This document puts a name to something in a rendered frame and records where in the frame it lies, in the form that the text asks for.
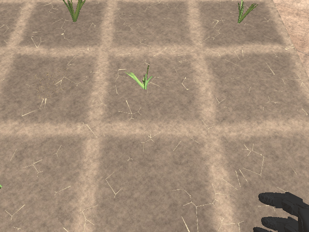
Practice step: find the right robot hand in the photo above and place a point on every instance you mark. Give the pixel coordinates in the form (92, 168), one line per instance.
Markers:
(291, 204)

